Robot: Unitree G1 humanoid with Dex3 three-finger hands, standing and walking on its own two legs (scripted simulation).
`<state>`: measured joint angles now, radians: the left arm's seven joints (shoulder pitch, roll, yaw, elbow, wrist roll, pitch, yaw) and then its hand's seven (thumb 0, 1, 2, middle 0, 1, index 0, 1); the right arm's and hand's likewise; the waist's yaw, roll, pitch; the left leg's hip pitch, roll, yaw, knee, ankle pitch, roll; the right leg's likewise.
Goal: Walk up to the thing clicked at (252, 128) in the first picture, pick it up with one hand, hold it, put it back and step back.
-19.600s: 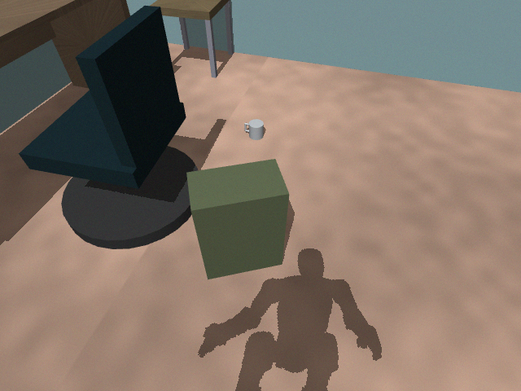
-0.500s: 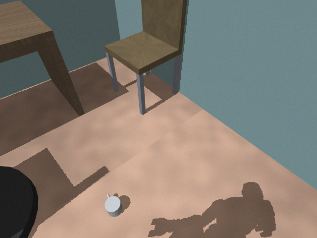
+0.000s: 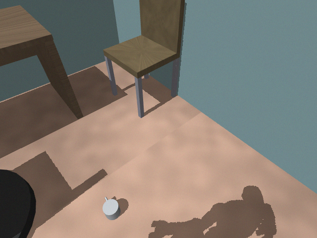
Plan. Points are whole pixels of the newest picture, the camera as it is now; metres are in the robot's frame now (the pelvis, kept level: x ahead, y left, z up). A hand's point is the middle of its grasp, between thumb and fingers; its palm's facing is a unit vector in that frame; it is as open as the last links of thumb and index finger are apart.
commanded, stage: stand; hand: left
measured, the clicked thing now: (110, 207) +0.47 +0.30 -0.74
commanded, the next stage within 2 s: walk up in 1.80 s
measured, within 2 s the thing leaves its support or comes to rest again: neither
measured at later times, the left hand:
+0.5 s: hand out of the picture +0.08 +0.26 -0.16, palm faces -0.03 -0.94 -0.35, open 7.4 cm
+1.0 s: hand out of the picture +0.08 +0.26 -0.16, palm faces -0.03 -0.94 -0.35, open 7.4 cm
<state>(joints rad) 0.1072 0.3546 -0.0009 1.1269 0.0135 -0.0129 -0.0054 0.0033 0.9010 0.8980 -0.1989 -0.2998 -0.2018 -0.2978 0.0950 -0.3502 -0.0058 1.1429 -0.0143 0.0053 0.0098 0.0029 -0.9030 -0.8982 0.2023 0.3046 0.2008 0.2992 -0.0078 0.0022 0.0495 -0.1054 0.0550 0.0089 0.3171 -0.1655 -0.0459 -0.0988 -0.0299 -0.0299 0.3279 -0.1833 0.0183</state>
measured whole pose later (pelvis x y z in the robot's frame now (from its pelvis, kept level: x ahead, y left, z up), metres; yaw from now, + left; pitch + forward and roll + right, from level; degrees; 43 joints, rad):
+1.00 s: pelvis +0.01 +0.00 +0.00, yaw +0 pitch -2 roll +0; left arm 0.12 0.36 0.00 1.12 0.01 -0.01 -0.01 0.00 0.90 0.90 -0.20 -0.30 -0.20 -0.30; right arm 0.11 -0.35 0.00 1.13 -0.02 0.00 0.01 0.00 -0.90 -0.90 0.20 0.30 0.20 0.30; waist 0.00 0.00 0.05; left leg -0.10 0.05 0.01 0.31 -0.17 -0.04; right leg -0.10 -0.04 -0.02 0.33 -0.19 0.02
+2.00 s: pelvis +0.02 +0.01 +0.00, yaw -1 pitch -2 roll +0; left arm 0.15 0.35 0.03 1.12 0.02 -0.01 -0.01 0.00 0.90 0.90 -0.20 -0.30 -0.20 -0.30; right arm 0.15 -0.35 -0.01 1.11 -0.02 0.00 0.01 0.00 -0.90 -0.90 0.20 0.30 0.20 0.30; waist 0.01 0.00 0.04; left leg -0.09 0.05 0.02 0.36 -0.22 -0.04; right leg -0.09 -0.03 -0.02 0.36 -0.23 0.02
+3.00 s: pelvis +0.03 +0.00 +0.00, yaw -2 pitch -3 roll +0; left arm 0.13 0.35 0.02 1.10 0.02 -0.01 0.00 0.00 0.90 0.90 -0.20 -0.30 -0.20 -0.30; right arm 0.14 -0.35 -0.02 1.09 -0.02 0.01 0.01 0.00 -0.90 -0.90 0.20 0.30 0.20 0.30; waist 0.00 0.01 0.06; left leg -0.06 0.06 0.05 0.36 -0.24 -0.04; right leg -0.08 -0.02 0.01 0.39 -0.25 0.02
